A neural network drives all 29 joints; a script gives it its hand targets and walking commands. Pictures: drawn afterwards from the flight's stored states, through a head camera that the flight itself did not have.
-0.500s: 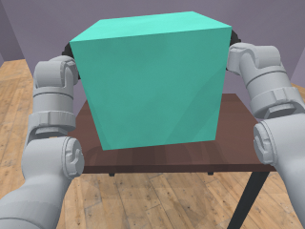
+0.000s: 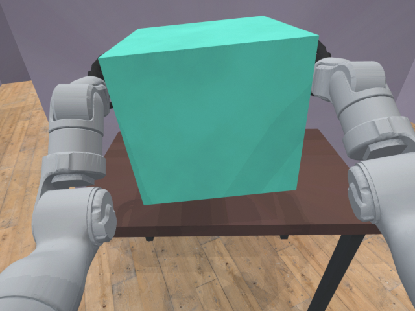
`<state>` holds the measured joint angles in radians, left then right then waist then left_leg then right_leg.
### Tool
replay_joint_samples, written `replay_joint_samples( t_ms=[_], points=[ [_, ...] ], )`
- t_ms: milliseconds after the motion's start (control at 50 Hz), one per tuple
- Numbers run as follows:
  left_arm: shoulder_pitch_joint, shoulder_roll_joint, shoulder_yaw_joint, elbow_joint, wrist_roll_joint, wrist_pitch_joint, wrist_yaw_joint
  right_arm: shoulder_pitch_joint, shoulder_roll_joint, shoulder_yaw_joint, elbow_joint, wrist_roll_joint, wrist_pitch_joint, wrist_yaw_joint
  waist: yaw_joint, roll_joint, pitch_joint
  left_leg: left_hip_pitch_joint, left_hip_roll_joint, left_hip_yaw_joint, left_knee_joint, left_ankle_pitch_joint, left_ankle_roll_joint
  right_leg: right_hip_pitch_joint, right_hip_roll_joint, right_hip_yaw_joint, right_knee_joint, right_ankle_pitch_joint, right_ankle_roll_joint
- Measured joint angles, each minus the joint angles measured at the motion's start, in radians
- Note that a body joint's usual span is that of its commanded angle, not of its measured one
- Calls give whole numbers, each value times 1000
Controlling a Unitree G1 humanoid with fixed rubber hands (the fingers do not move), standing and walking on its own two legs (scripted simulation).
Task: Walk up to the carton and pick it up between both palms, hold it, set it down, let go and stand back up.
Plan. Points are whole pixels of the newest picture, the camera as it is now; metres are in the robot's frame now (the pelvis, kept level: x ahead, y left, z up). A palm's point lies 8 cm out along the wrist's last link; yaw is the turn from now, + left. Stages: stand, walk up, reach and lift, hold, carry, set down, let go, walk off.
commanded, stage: hold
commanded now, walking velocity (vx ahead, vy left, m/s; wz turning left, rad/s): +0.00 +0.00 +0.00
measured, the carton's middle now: (209, 101) +0.43 +0.00 +0.27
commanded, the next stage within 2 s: set down in 0.06 s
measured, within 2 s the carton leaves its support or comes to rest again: neither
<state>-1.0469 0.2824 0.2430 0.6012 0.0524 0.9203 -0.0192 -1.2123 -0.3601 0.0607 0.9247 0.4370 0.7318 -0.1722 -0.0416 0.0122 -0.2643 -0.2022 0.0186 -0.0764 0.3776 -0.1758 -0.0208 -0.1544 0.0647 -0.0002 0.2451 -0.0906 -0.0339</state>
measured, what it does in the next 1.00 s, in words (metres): stands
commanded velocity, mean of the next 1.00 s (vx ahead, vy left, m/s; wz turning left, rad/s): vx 0.00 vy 0.00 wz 0.00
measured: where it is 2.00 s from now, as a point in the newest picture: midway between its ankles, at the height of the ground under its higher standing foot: outside the picture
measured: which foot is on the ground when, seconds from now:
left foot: down 0.00-1.00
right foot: down 0.00-1.00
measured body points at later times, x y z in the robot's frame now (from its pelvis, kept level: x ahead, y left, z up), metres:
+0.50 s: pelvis +0.02 +0.00 +0.00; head -0.08 +0.02 +0.44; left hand +0.42 +0.21 +0.36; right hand +0.41 -0.17 +0.37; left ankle +0.02 +0.13 -0.75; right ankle +0.02 -0.10 -0.75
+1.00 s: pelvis +0.04 +0.01 +0.00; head -0.03 +0.03 +0.44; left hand +0.44 +0.18 +0.27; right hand +0.42 -0.20 +0.26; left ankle +0.02 +0.13 -0.75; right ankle +0.02 -0.10 -0.75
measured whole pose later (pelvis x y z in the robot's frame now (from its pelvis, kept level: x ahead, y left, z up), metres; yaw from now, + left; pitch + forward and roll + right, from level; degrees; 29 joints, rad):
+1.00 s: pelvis +0.04 +0.01 +0.00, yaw +1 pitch -4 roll -1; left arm -0.84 0.19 0.30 0.37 0.15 0.71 -0.04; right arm -0.90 -0.25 -0.05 0.67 0.36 0.45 -0.16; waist -0.14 -0.02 -0.10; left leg -0.05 0.00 -0.09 0.36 -0.23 -0.01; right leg -0.02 0.04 -0.01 0.27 -0.18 -0.02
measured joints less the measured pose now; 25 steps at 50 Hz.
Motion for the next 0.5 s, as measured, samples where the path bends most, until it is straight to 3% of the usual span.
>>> replay_joint_samples(
  t_ms=[100, 140, 220, 360, 500],
  points=[
    [1, -2, 10, -1, 1, 2, 0, 3, 1, 7, -7, -1, 4, -1, -1, 7, 1, 3, -1, -2, 0, -1, 1, 3, 0, 1, 0, -1, 1],
    [-21, 12, 28, 46, -8, -14, -4, -11, 22, -20, 5, -35, 10, -4, -18, 10, 1, 0, -6, -12, 1, 1, 1, 0, -4, -7, 8, -7, 2],
    [-92, 49, 50, 155, -8, -85, -21, -42, 62, -85, 31, -109, -21, -3, -40, 13, -6, -5, -13, -20, -7, 6, 2, -8, -10, -14, 15, -14, 2],
    [-184, 70, 103, 280, 57, -225, -58, -89, 89, -147, 80, -173, -126, 5, -45, 9, 15, 49, -17, -19, -37, 4, 6, 42, -15, -10, -5, -21, 5],
    [-140, 56, 114, 244, 120, -269, -92, -67, 114, -178, 102, -204, -208, 17, -55, -27, 68, 124, -19, -25, -63, -4, 5, 115, -17, -16, -21, -37, 3]
  ],
)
